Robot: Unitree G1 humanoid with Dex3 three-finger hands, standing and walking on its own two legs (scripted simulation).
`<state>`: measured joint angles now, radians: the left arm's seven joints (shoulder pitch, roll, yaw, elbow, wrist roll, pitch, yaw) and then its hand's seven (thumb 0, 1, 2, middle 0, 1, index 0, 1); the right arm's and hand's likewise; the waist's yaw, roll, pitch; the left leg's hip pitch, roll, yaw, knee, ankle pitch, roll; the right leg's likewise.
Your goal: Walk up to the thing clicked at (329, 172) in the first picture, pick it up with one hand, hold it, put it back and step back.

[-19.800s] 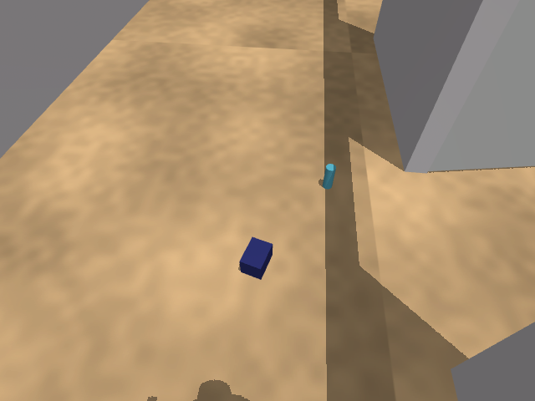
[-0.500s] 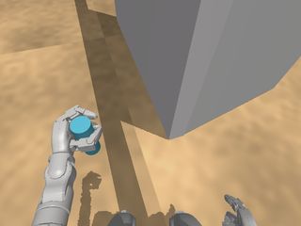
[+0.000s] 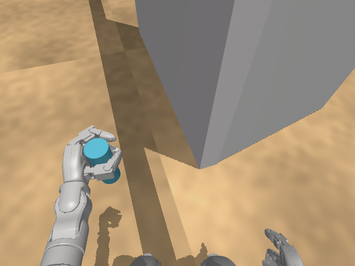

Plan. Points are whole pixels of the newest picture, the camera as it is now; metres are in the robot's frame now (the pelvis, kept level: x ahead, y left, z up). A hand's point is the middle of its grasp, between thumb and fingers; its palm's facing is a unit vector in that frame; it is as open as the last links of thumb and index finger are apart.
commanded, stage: hold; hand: left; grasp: from the side
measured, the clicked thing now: (104, 163) +0.34 +0.18 +0.02
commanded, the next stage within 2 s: none
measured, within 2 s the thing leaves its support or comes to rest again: neither
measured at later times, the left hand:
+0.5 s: hand (103, 157) +0.33 +0.17 +0.06, palm faces +0.13 -0.99 -0.02, open 6.5 cm
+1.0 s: hand (103, 156) +0.33 +0.17 +0.06, palm faces +0.13 -0.99 -0.01, open 6.5 cm
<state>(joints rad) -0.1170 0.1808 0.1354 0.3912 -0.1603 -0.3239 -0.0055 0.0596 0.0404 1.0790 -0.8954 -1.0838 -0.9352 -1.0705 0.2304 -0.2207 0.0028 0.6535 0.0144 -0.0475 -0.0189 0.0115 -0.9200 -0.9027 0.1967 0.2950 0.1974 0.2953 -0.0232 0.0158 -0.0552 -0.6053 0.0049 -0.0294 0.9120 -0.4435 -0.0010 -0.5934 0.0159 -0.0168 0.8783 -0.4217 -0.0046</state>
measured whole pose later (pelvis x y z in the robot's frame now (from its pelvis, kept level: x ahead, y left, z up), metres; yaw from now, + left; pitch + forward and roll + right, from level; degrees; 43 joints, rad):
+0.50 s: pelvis +0.00 +0.00 +0.01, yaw +0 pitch +6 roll -1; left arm -0.10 0.18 0.12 0.37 -0.16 -0.31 -0.01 0.06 0.04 1.08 -0.89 -1.08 -0.93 -1.07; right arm 0.22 -0.22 0.00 0.66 0.02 -0.05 -0.02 0.01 -0.92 -0.90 0.20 0.30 0.20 0.30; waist -0.01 0.02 -0.04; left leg -0.55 0.00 -0.03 0.87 -0.43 0.00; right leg -0.53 0.01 -0.02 0.83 -0.40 0.00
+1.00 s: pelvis +0.01 +0.00 +0.01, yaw +0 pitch +6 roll -1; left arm -0.08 0.17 0.12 0.36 -0.16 -0.31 -0.01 0.06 0.04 1.08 -0.89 -1.09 -0.93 -1.07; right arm 0.23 -0.22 0.00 0.66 0.02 -0.05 -0.02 0.01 -0.92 -0.91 0.20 0.30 0.20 0.30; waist -0.01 0.02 -0.05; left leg -0.54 0.00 -0.03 0.86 -0.43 0.00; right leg -0.53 0.01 -0.02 0.82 -0.41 0.00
